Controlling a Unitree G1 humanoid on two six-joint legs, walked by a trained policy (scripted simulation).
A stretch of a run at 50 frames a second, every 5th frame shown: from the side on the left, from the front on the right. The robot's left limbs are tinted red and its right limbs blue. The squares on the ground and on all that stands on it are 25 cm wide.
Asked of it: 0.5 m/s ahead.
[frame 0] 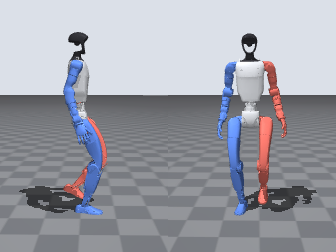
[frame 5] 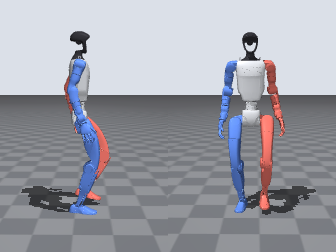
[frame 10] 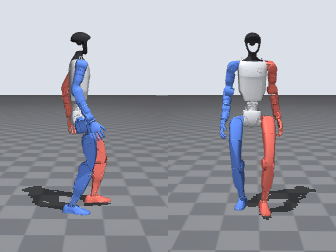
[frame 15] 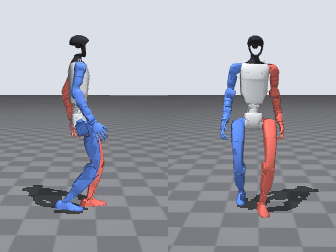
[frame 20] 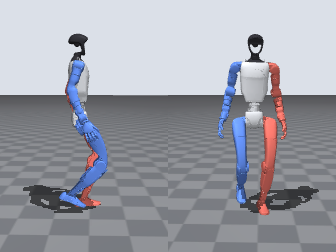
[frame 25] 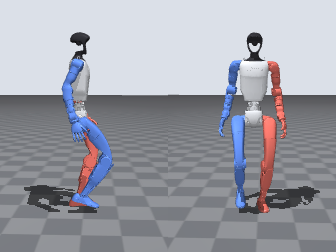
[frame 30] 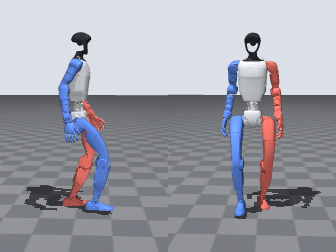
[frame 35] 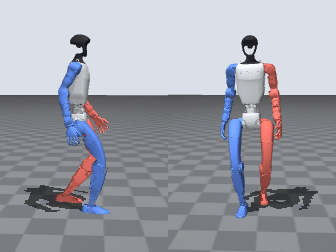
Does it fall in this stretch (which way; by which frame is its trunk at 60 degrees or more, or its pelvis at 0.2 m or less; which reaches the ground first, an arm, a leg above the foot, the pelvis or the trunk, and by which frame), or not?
no
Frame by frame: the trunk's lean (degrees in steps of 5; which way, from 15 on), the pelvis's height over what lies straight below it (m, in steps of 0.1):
0: 0, 0.8
5: 0, 0.8
10: 0, 0.8
15: 0, 0.7
20: 0, 0.8
25: 0, 0.8
30: 5, 0.8
35: 0, 0.7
